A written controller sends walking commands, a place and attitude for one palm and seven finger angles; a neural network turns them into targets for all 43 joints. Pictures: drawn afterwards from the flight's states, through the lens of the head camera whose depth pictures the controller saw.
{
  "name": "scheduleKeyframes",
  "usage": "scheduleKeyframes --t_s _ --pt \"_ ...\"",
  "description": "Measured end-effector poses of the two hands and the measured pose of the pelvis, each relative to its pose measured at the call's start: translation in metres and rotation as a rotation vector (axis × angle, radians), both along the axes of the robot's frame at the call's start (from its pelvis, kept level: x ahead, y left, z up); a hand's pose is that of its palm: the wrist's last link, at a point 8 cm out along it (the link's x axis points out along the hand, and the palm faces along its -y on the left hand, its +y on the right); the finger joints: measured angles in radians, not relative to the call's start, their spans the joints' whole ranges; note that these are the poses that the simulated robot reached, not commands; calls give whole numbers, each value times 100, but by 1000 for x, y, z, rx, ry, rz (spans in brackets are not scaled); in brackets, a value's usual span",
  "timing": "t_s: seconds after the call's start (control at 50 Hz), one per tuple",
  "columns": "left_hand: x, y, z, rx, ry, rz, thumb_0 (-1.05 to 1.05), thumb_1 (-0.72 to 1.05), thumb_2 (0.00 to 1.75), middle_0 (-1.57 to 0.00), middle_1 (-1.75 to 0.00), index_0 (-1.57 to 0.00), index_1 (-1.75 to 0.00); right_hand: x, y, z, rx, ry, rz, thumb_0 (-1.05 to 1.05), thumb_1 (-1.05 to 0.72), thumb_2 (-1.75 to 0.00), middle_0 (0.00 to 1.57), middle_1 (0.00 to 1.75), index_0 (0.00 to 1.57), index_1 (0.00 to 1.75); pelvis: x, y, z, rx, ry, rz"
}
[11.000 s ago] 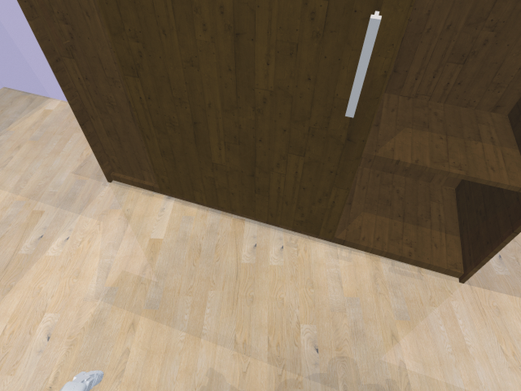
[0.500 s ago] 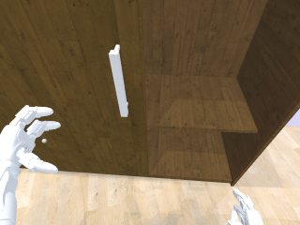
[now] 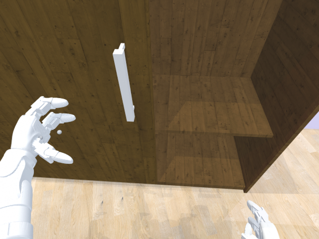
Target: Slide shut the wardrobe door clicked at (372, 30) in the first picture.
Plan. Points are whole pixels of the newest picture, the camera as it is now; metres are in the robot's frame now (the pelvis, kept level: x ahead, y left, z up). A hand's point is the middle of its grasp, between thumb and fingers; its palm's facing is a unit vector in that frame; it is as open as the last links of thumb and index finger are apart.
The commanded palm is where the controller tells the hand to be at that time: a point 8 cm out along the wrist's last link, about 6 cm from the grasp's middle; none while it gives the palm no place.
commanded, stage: move the hooked fingers beside the handle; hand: left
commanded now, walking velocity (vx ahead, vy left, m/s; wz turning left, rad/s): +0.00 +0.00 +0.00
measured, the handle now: (126, 86) +0.52 +0.14 +0.10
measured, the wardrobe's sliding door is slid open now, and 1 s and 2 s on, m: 0.55 0.55 0.55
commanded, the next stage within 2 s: none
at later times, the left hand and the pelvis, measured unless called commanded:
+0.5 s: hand (78, 115) +0.38 +0.23 +0.12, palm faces +0.01 -1.00 -0.01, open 14.0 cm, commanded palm +0.35 +0.28 +0.12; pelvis +0.00 +0.01 +0.00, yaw -1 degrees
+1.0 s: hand (92, 101) +0.44 +0.22 +0.11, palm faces +0.01 -1.00 -0.01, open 14.0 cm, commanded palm +0.42 +0.27 +0.11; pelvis +0.00 +0.01 -0.01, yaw -2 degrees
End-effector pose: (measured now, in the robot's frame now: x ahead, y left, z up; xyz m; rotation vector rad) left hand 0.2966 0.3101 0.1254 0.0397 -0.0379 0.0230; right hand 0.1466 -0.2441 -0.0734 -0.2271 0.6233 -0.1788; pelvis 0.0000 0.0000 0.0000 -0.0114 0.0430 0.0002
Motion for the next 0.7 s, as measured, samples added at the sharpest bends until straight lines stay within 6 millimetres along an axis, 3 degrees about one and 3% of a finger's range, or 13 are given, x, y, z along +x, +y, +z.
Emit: scheduleKeyframes --t_s 0.1,0.32,0.52,0.7 --pt "14 -8 -2 -10 12 -6 -1 -50 30 -30 -120 -30 -120 -11 -2 -3 10 30 -28 2 -91 -90 20 30 21 30 3 1 0 3 11 -12" --pt "35 -5 -6 -15 18 17 -1 -50 30 -30 -120 -30 -120 -34 -6 -15 2 138 -61 2 -91 -90 20 30 21 30 3 3 -1 0 29 -15" --pt "61 -25 -7 -28 17 -17 -1 -50 30 -30 -120 -30 -120 -44 -5 -18 10 179 -83 2 -91 -90 20 30 20 30 3 7 -1 1 43 -22" --pt "80 -28 -10 -27 26 0 -1 -50 30 -30 -120 -30 -120 -55 -3 -22 15 226 -95 1 -91 -90 20 30 20 30 1 8 -3 0 54 -26"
